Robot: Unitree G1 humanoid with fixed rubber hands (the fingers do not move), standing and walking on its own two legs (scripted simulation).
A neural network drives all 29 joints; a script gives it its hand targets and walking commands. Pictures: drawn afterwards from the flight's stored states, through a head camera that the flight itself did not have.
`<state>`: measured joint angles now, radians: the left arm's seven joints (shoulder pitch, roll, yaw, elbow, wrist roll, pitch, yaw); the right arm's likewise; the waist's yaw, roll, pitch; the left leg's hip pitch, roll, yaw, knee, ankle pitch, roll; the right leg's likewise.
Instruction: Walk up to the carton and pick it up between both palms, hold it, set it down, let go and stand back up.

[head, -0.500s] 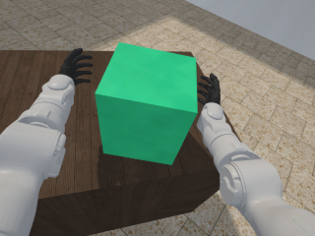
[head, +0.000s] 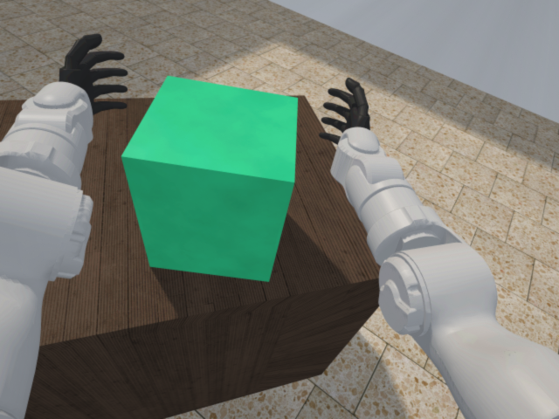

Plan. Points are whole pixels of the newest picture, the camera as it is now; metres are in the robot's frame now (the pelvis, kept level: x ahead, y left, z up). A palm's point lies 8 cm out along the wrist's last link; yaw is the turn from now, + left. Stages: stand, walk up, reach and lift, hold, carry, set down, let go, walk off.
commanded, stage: set down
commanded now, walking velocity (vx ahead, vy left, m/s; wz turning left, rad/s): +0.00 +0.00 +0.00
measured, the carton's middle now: (221, 185) +0.49 -0.03 +0.06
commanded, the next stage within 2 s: none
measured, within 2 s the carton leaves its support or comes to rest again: neither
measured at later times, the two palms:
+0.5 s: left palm (59, 78) +0.51 +0.16 +0.23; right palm (352, 126) +0.42 -0.19 +0.22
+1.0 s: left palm (36, 148) +0.46 +0.20 +0.18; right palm (351, 179) +0.37 -0.18 +0.17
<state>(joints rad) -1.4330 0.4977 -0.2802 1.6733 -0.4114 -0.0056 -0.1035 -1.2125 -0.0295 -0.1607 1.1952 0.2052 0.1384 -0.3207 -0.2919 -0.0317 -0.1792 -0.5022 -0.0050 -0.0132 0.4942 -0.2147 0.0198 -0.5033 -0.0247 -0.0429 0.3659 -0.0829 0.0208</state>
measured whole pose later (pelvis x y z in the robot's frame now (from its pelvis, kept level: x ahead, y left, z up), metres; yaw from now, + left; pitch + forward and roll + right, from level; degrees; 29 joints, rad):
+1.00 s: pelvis +0.00 +0.00 +0.01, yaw -1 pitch +0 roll -2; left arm -0.94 0.57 -0.08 0.92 -0.31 0.31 -0.19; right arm -0.75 -0.01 -0.07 0.54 0.30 0.35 -0.44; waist -0.16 -0.05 0.01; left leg -0.22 0.01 0.01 0.45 -0.23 0.02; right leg -0.22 0.00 -0.02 0.29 -0.07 0.02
